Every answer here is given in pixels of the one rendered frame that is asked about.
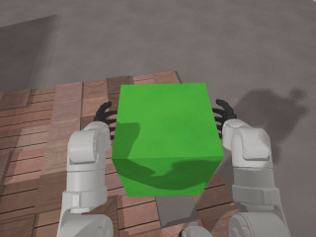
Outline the robot left forearm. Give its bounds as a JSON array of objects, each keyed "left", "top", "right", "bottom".
[{"left": 56, "top": 120, "right": 112, "bottom": 237}]

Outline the robot left upper arm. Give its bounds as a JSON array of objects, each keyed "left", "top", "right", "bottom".
[{"left": 57, "top": 214, "right": 114, "bottom": 237}]

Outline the left robot hand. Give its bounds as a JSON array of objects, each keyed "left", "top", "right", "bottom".
[{"left": 93, "top": 102, "right": 118, "bottom": 140}]

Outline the robot right shin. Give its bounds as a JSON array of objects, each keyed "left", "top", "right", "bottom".
[{"left": 186, "top": 222, "right": 198, "bottom": 229}]

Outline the robot right forearm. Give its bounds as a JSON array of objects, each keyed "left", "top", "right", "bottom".
[{"left": 221, "top": 118, "right": 291, "bottom": 237}]

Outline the carton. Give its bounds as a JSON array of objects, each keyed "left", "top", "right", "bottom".
[{"left": 112, "top": 83, "right": 224, "bottom": 198}]

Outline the robot right upper arm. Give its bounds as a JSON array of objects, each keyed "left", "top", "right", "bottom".
[{"left": 228, "top": 212, "right": 290, "bottom": 237}]

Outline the right robot hand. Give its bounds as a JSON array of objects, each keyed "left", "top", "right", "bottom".
[{"left": 212, "top": 99, "right": 237, "bottom": 139}]

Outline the robot right thigh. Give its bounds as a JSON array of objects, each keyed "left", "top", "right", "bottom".
[{"left": 182, "top": 226, "right": 213, "bottom": 237}]

